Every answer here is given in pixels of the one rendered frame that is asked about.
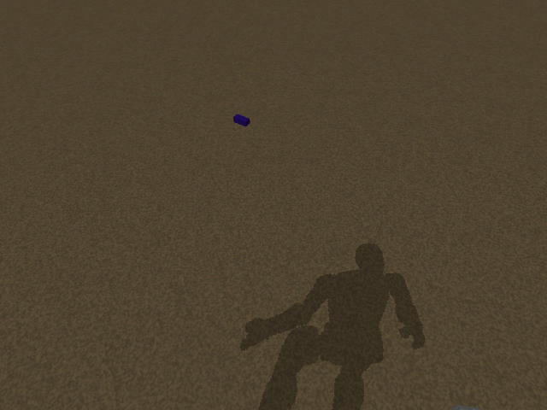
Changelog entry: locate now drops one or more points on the small box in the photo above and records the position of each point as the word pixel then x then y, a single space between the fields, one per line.
pixel 244 121

